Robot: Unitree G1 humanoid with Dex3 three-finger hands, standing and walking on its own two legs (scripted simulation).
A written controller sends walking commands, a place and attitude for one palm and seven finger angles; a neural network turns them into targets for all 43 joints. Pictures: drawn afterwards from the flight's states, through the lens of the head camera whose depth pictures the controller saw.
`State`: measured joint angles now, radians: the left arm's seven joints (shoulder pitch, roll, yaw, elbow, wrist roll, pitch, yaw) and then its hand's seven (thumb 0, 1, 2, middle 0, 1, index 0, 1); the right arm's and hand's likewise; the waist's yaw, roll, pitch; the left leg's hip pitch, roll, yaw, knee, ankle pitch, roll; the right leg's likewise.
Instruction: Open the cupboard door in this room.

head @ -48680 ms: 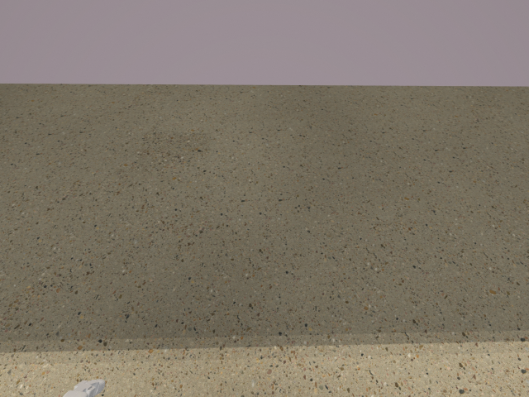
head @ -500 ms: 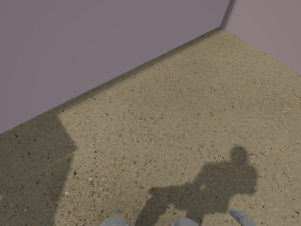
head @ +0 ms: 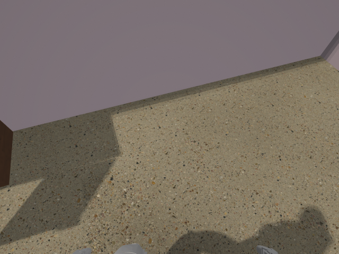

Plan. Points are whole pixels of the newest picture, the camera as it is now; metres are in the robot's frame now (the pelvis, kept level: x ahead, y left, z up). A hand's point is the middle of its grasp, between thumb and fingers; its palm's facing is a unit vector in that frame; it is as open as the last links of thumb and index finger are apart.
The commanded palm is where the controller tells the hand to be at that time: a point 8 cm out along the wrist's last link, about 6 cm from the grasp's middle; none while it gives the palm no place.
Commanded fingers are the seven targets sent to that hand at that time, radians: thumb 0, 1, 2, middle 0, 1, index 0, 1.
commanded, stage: turn to face it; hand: left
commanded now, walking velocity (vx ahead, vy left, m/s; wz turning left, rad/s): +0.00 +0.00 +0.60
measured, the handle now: out of the picture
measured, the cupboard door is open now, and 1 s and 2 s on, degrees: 48 48 48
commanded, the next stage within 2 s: take the last steps up to it in 1.84 s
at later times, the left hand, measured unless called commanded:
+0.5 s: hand out of the picture +0.04 +0.18 -0.15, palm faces +0.28 -0.91 -0.30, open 7.4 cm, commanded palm none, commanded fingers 0.00 0.90 0.90 -0.20 -0.30 -0.20 -0.30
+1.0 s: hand out of the picture -0.03 +0.19 -0.16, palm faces +0.56 -0.78 -0.27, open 7.4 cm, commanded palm none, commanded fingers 0.00 0.90 0.90 -0.20 -0.30 -0.20 -0.30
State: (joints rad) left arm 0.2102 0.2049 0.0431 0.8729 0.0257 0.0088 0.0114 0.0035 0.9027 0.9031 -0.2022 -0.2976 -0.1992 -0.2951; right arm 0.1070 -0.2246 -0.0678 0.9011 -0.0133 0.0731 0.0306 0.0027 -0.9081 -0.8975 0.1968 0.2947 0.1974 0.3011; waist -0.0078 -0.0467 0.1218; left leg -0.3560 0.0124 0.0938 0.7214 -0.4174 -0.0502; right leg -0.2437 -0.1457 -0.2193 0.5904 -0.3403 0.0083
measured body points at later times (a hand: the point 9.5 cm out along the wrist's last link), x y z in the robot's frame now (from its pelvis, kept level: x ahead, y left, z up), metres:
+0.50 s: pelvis +0.01 -0.04 +0.00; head +0.06 -0.05 +0.45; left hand +0.03 +0.23 -0.13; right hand +0.15 -0.28 -0.15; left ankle -0.04 +0.08 -0.66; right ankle +0.03 -0.16 -0.73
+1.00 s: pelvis +0.01 -0.05 +0.00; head +0.06 +0.00 +0.45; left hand -0.06 +0.23 -0.14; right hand +0.23 -0.21 -0.14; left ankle -0.03 +0.07 -0.73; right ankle +0.09 -0.18 -0.69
